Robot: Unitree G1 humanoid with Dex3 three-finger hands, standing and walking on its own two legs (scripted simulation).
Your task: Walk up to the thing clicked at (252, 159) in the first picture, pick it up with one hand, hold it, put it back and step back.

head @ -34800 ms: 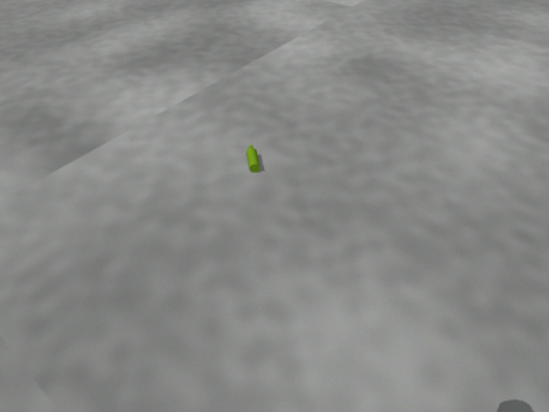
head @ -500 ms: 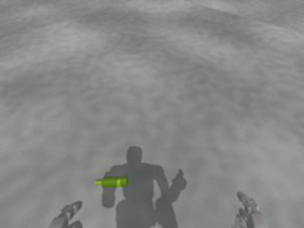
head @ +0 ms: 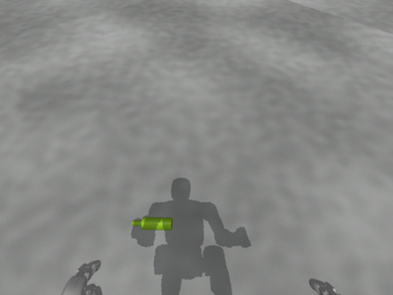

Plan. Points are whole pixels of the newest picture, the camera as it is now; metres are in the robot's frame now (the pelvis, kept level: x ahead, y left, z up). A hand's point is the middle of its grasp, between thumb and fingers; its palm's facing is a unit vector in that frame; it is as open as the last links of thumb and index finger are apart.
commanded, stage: stand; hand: left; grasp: from above
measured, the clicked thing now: (152, 223) +0.58 +0.26 -0.71
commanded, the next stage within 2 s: none
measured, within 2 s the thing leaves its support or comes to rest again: neither
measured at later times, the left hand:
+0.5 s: hand out of the picture +0.05 +0.23 -0.13, palm faces +0.05 -0.95 -0.32, open 7.4 cm
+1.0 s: hand out of the picture +0.05 +0.23 -0.12, palm faces +0.03 -0.94 -0.33, open 7.4 cm
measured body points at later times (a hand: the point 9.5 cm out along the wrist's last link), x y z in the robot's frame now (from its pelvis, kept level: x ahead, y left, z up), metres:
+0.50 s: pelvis +0.00 +0.00 +0.04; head +0.00 +0.00 +0.49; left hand +0.04 +0.28 -0.10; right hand +0.08 -0.27 -0.11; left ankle +0.00 +0.11 -0.71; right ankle +0.01 -0.12 -0.71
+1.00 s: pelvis +0.00 -0.01 +0.04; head +0.00 -0.01 +0.49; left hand +0.04 +0.28 -0.10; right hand +0.06 -0.29 -0.10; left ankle +0.00 +0.11 -0.71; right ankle +0.01 -0.12 -0.71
